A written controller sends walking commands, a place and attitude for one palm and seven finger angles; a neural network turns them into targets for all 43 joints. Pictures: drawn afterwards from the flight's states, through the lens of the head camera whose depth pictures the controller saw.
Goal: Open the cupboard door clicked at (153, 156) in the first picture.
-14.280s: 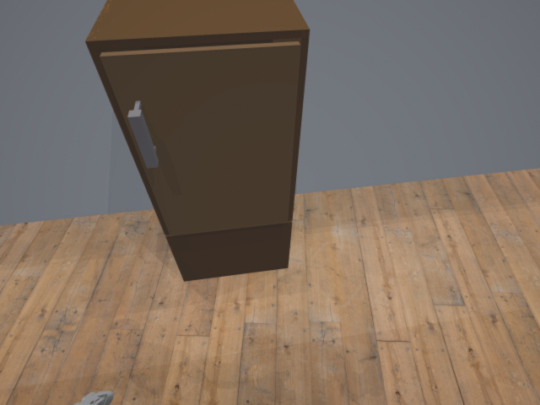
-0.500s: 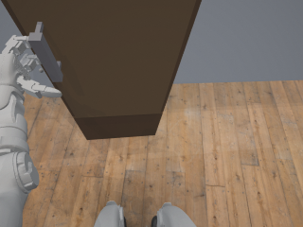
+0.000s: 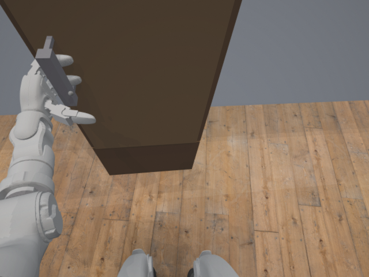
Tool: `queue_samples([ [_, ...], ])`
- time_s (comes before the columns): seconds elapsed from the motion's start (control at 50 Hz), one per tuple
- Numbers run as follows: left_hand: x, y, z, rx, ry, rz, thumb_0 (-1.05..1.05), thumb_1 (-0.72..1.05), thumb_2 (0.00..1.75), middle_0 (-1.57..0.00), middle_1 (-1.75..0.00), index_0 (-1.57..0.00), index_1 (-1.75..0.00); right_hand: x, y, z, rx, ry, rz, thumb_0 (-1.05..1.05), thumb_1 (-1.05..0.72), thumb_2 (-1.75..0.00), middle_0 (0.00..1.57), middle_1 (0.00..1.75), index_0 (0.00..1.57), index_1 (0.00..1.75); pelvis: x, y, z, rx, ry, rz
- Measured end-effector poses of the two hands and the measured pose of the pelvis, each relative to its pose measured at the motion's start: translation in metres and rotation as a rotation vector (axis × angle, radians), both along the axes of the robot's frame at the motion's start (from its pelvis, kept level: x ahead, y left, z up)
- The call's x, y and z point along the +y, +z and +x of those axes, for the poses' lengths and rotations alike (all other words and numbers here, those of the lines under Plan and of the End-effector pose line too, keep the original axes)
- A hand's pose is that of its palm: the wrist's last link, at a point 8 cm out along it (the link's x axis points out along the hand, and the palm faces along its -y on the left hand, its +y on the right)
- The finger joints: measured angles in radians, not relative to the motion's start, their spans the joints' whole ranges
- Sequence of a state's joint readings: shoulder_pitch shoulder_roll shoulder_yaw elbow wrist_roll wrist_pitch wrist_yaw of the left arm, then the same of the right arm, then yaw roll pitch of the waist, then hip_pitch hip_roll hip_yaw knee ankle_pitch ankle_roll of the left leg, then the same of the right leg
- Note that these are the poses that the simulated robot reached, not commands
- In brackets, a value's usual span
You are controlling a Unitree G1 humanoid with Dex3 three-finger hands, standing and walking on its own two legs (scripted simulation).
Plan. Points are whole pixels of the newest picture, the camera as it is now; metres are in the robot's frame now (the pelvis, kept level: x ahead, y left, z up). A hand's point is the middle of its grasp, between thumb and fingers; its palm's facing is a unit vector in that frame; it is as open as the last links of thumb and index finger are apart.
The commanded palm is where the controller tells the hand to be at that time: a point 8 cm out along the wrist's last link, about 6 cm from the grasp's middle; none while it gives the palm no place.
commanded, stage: slide the fingers in behind the handle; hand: left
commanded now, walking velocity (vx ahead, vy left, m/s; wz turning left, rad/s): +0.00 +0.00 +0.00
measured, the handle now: (61, 73) +0.54 +0.24 +0.08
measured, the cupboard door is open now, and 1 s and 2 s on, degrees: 0 1 32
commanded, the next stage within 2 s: close the thumb around the handle in 0.38 s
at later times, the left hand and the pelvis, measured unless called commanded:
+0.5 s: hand (70, 94) +0.48 +0.21 +0.07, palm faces +0.05 -1.00 -0.01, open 14.1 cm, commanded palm +0.46 +0.26 +0.08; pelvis +0.00 +0.00 +0.00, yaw +0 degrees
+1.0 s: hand (68, 94) +0.48 +0.22 +0.08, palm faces +0.06 -1.00 -0.01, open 7.3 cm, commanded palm +0.46 +0.25 +0.08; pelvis +0.00 +0.01 +0.00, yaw +0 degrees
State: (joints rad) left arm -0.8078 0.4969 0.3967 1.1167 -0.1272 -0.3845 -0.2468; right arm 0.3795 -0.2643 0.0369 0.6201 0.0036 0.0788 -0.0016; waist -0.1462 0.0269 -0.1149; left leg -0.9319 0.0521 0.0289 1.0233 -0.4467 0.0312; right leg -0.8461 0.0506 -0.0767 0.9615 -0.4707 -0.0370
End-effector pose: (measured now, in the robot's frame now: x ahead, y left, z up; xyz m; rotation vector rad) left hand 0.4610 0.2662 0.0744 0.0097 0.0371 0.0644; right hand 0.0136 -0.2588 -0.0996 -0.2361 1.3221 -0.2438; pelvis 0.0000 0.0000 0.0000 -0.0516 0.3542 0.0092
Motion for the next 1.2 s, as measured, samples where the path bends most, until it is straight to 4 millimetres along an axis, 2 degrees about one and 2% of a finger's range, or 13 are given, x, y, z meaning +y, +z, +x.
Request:
queue_samples([
  [0.5, 0.0006, 0.0015, -0.0036, -0.006, -0.011, 0.004, -0.01, -0.5, 0.3, -0.29, -1.2, -0.28, -1.2, -0.003, 0.0004, 0.0002, -0.001, 0.01, -0.011, 0.01, -0.9, -0.9, 0.21, 0.3, 0.2, 0.3, 0.0004, -0.0001, -0.002, -0.007, 0.008, -0.001],
  [0.6, 0.001, 0.0013, -0.0031, -0.008, -0.011, -0.001, -0.01, -0.45, 0.32, -0.3, -1.21, -0.29, -1.21, -0.001, -0.0003, 0.0001, -0.003, 0.012, -0.01, 0.01, -0.9, -0.9, 0.21, 0.3, 0.2, 0.3, 0.0016, -0.0006, -0.0027, -0.004, 0.007, -0.002],
  [0.76, 0.0011, 0.002, -0.0039, -0.008, -0.007, 0.001, -0.01, -0.16, 0.45, -0.31, -1.24, -0.31, -1.24, 0.0028, -0.0007, -0.0026, -0.004, 0.006, -0.004, 0.01, -0.9, -0.9, 0.21, 0.3, 0.2, 0.3, 0.0038, -0.0005, -0.0033, -0.007, 0.005, -0.003],
  [1.08, 0.0024, 0.0022, -0.0046, -0.011, -0.006, 0.002, 0.0, 0.67, 0.8, -0.37, -1.33, -0.36, -1.33, 0.0044, 0.0004, -0.0046, 0.002, 0.004, -0.006, 0.01, -0.9, -0.9, 0.21, 0.3, 0.2, 0.3, 0.006, 0.0, -0.0028, -0.008, 0.005, -0.005],
  [1.2, 0.0014, 0.0021, -0.0054, -0.011, -0.001, -0.001, 0.01, 0.69, 0.79, -0.35, -1.34, -0.34, -1.34, 0.004, 0.001, -0.0027, -0.004, 0.001, -0.006, 0.01, -0.9, -0.9, 0.21, 0.3, 0.2, 0.3, 0.0064, 0.0008, -0.0016, -0.011, 0.001, -0.004],
])
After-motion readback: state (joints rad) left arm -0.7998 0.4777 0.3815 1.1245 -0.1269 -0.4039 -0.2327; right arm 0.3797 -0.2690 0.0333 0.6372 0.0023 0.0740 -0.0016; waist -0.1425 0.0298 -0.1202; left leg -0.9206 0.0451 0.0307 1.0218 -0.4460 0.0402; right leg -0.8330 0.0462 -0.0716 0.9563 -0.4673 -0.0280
